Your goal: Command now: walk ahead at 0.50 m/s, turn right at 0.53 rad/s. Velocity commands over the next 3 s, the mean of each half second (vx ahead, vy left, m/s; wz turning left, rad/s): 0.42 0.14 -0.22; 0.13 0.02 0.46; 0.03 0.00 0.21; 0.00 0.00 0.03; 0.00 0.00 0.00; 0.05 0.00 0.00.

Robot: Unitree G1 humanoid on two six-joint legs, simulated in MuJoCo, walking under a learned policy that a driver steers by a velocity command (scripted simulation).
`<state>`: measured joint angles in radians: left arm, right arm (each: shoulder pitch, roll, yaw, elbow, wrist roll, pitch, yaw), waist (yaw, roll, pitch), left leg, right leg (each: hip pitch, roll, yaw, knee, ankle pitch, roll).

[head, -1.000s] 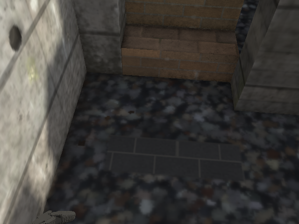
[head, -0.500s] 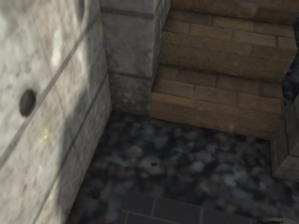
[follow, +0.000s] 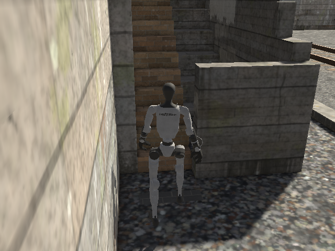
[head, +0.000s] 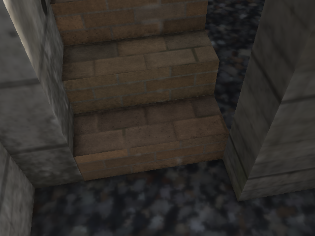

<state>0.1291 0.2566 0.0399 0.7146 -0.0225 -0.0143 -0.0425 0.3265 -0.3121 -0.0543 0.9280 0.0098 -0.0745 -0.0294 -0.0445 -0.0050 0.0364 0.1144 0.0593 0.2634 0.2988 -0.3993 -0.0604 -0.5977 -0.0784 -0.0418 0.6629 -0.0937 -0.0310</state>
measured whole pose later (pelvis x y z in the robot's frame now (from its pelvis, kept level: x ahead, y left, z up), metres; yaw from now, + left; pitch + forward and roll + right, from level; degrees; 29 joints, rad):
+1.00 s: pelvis +0.38 -0.01 +0.01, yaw +11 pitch +0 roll +0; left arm 0.13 0.27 0.03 0.83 0.03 0.04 0.05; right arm 0.20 -0.25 -0.06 0.83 -0.01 0.03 0.00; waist -0.04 0.00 0.08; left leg -0.36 -0.13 -0.15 0.41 -0.04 0.04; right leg -0.41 0.01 0.08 0.76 -0.37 0.03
